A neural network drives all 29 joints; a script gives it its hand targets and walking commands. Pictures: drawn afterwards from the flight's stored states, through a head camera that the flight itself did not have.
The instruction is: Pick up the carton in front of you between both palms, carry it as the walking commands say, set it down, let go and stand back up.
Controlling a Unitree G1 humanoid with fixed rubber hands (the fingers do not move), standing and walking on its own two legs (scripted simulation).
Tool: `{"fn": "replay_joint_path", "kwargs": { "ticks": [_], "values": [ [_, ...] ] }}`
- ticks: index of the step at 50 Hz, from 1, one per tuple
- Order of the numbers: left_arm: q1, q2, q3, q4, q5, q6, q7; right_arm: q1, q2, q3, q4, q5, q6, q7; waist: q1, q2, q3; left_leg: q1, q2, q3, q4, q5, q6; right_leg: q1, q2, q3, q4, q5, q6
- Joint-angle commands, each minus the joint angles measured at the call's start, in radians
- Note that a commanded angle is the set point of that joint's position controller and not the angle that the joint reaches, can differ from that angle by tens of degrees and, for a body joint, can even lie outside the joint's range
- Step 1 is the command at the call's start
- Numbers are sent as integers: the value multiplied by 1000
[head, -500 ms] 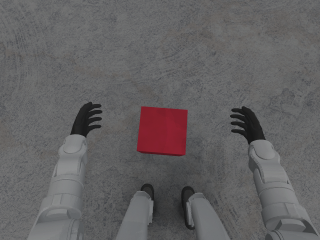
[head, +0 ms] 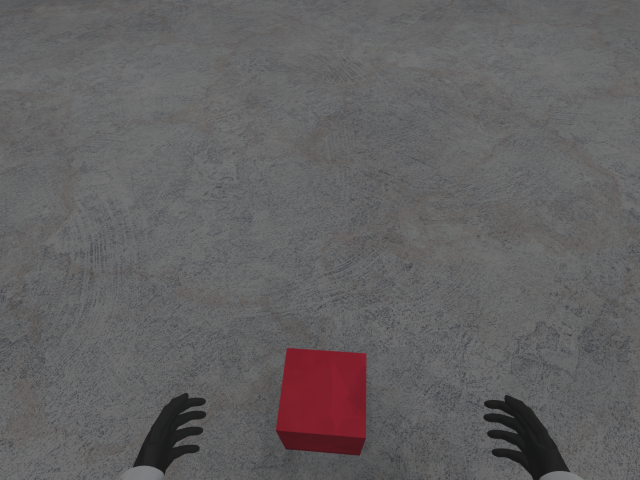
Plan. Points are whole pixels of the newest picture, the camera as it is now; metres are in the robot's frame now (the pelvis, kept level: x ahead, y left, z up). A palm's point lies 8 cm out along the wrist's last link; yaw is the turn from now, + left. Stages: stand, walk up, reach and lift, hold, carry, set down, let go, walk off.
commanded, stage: let go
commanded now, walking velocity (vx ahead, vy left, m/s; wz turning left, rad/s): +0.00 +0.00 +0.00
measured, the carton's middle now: (324, 403) +0.38 +0.03 -0.65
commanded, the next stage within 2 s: stand in 0.40 s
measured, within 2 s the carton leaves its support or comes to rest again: neither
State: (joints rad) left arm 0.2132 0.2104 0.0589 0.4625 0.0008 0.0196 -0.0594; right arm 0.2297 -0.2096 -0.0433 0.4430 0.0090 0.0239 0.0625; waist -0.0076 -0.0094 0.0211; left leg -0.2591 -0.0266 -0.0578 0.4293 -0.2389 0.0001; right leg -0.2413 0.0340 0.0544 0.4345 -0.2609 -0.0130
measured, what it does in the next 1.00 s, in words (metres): stands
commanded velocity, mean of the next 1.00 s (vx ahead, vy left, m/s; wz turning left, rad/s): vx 0.00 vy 0.00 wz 0.00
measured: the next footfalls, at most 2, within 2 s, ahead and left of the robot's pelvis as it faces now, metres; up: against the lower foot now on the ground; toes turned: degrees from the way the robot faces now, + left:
none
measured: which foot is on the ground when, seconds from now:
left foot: down 0.00-1.00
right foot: down 0.00-1.00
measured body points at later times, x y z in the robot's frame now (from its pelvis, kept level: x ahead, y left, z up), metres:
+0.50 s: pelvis +0.00 +0.00 -0.01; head +0.00 +0.01 +0.44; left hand +0.16 +0.26 -0.09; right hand +0.16 -0.26 -0.08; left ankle -0.01 +0.12 -0.74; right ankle -0.03 -0.11 -0.74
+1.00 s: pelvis +0.01 +0.01 +0.00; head +0.02 +0.01 +0.45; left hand +0.14 +0.30 -0.10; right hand +0.15 -0.28 -0.10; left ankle -0.01 +0.12 -0.74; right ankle -0.03 -0.11 -0.74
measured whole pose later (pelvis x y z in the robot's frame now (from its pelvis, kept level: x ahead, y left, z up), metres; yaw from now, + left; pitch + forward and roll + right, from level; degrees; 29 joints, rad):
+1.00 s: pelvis +0.01 +0.01 +0.00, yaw -1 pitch -1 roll +0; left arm 0.19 0.34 0.03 0.77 0.03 0.00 0.02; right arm 0.15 -0.34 -0.02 0.82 -0.03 0.00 -0.03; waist 0.00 -0.01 0.01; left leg -0.16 -0.03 -0.03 0.47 -0.30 0.01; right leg -0.14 0.02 0.05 0.46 -0.31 0.00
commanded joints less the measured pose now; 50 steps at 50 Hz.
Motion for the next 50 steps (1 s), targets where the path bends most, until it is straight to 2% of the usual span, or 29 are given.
{"fn": "replay_joint_path", "kwargs": {
  "ticks": [1,7,18,19,20,21,23,25,29,33,50],
  "values": [
    [-32,91,15,-113,-1,24,-7,-44,-83,-20,-105,-4,22,8,8,6,-39,142,-14,45,-59,133,-15,59,-6,-35,-86,143,35],
    [-48,96,16,-132,12,92,-18,-57,-87,-30,-107,-29,88,13,1,-16,54,184,-14,53,-53,77,-11,62,-12,-39,-92,71,27],
    [-38,89,22,-150,25,121,-15,-61,-86,-33,-127,-31,116,13,11,10,38,209,-12,43,-38,171,-10,141,-1,-36,-62,176,27],
    [18,99,27,-88,6,88,3,-93,-115,-31,-189,-49,170,-16,16,-30,-20,245,-13,42,-3,223,-9,148,23,-45,-30,181,39],
    [5,93,19,-110,9,82,12,-62,-108,-22,-171,-45,185,-28,17,-7,-7,236,-16,39,0,229,-10,137,20,-45,-24,179,36],
    [-44,230,42,1,33,53,55,-89,-206,-43,2,-37,101,-72,22,8,12,54,46,18,25,127,-28,34,-48,-5,-25,135,47],
    [-37,223,36,17,42,26,70,-66,-196,-40,45,-50,46,-89,4,7,3,60,53,-5,14,11,-21,0,-71,36,-38,24,29],
    [-40,202,31,45,43,12,72,-84,-193,-36,83,-52,16,-87,8,32,-4,48,65,-28,0,-33,-6,-11,-68,39,-32,-12,20],
    [-40,220,26,95,39,-7,69,-104,-214,-31,142,-47,-9,-79,12,14,-67,71,79,-33,21,133,0,39,-79,46,-8,149,18],
    [-33,240,22,140,38,-15,78,-100,-239,-29,197,-49,-22,-86,9,15,-88,103,89,-43,27,232,2,54,-86,52,2,225,13],
    [-40,278,5,263,30,-29,87,-104,-283,-17,331,-42,-39,-94,9,13,-69,143,104,-59,-4,320,11,96,-104,59,-16,291,5]
  ]
}}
